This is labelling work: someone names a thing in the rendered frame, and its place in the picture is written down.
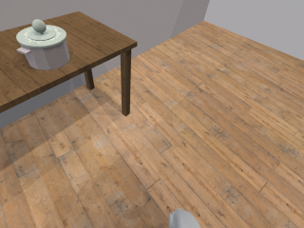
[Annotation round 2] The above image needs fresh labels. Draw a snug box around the table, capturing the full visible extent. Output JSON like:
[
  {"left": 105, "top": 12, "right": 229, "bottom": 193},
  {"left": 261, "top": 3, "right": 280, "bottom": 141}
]
[{"left": 0, "top": 11, "right": 138, "bottom": 117}]

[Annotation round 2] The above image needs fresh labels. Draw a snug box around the robot right thigh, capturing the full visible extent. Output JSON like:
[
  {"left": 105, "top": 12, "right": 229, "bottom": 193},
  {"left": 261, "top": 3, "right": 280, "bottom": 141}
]
[{"left": 168, "top": 210, "right": 201, "bottom": 228}]

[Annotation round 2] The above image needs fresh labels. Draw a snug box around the lid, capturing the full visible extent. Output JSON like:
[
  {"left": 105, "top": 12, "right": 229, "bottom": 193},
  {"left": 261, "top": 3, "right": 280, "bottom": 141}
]
[{"left": 16, "top": 25, "right": 67, "bottom": 48}]

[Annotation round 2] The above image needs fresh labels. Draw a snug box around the knob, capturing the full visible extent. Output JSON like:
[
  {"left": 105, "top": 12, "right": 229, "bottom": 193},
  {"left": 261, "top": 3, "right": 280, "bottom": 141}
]
[{"left": 31, "top": 19, "right": 47, "bottom": 33}]

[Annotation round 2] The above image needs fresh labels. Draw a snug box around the pot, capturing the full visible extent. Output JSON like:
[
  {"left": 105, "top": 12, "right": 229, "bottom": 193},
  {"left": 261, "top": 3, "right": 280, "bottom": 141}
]
[{"left": 16, "top": 40, "right": 70, "bottom": 70}]

